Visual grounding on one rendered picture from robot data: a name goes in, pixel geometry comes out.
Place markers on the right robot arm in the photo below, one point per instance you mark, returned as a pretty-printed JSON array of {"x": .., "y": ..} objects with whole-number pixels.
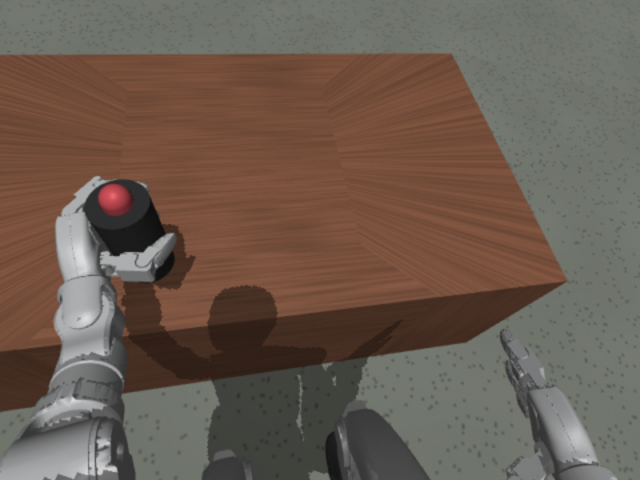
[{"x": 586, "y": 472}]

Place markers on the left robot hand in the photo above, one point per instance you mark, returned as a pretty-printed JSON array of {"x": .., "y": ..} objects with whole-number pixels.
[{"x": 81, "y": 251}]

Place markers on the right robot hand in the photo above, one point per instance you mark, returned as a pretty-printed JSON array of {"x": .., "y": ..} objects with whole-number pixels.
[{"x": 560, "y": 438}]

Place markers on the left robot arm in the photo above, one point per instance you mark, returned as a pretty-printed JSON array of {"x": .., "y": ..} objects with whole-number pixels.
[{"x": 75, "y": 431}]

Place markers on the bottle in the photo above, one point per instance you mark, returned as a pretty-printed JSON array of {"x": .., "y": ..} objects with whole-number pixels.
[{"x": 123, "y": 214}]

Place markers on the right robot foot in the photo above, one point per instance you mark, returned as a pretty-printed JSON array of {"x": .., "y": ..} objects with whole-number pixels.
[{"x": 332, "y": 457}]

